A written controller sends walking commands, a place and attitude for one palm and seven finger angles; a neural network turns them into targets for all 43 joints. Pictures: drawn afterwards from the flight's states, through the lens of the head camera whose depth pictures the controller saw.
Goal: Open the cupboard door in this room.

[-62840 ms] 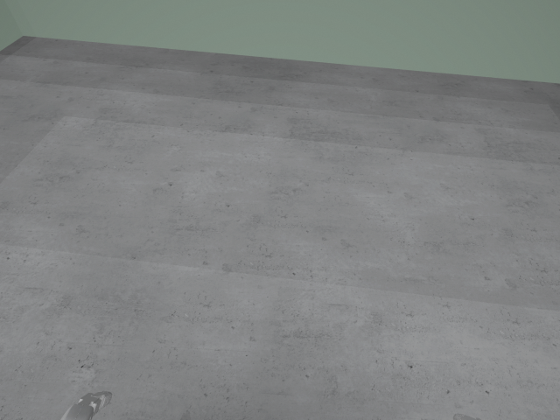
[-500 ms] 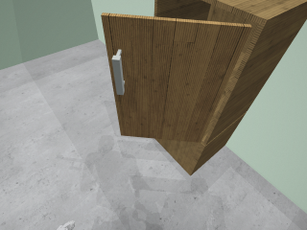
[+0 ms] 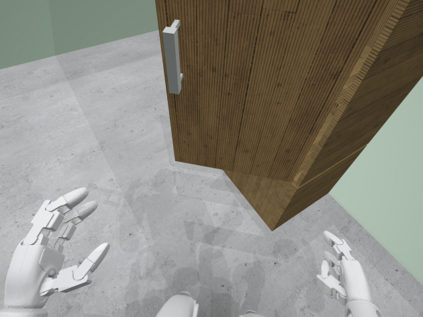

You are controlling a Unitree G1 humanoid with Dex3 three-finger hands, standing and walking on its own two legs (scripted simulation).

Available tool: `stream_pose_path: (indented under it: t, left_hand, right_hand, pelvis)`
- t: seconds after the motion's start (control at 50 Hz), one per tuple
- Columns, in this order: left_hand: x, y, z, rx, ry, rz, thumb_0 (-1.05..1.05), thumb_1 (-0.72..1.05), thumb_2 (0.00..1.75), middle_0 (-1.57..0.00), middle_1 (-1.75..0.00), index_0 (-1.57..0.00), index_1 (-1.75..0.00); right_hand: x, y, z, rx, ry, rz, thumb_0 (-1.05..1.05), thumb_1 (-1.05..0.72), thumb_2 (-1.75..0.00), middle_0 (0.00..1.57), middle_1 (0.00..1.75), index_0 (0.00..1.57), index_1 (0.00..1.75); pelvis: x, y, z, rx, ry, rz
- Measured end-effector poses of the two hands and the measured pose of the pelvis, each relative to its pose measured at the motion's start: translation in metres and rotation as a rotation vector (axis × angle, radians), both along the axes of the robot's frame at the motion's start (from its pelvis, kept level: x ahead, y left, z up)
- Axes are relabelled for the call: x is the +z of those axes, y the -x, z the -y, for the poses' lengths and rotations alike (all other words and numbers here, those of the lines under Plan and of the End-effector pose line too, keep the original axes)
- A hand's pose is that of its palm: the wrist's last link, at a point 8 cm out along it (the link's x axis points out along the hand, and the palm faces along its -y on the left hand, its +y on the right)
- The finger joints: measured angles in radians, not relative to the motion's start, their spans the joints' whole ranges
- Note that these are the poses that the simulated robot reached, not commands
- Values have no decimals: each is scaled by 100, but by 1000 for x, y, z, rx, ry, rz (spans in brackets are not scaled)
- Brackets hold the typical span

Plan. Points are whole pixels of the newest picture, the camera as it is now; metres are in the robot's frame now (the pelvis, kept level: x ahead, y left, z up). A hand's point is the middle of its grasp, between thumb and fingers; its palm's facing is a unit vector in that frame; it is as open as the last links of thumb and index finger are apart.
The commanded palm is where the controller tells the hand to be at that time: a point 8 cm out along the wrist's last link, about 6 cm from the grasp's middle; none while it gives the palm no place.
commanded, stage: raise the hand with hooked fingers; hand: left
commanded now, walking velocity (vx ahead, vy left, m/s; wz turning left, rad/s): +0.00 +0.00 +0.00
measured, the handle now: (175, 58) +0.59 +0.16 +0.16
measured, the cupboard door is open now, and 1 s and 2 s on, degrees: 46 46 46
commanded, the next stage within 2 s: move the hooked fingers beside the handle in 1.50 s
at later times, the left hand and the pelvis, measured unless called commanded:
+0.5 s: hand (82, 204) +0.26 +0.24 +0.10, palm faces -0.08 -1.00 -0.06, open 12.6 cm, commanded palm +0.24 +0.31 +0.12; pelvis +0.01 +0.02 +0.04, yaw -3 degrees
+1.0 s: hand (22, 139) +0.31 +0.32 +0.18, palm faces +0.01 -1.00 -0.06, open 13.9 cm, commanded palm +0.28 +0.36 +0.18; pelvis +0.01 +0.05 +0.06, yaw -1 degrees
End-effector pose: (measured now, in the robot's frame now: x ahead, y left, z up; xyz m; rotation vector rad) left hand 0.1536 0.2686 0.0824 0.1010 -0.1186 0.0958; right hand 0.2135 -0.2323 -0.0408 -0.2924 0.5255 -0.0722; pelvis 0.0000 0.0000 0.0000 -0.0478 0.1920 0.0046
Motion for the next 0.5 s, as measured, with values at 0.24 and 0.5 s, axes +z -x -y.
stream_pose_path:
  t: [0.24,0.5]
  left_hand:
    - [20,-84,-9,-124,50,-208,0,12,57,-26,-80,-26,-80]
    - [23,-87,-30,-166,38,-177,0,-18,44,-28,-100,-28,-100]
  right_hand:
    - [-13,71,0,-185,-116,-181,1,-90,-90,21,30,20,30]
    - [12,69,15,-194,17,-148,1,-90,-90,20,30,20,30]
  pelvis:
    - [28,-17,0,-61,-33,18]
    - [37,-15,-23,-48,-16,47]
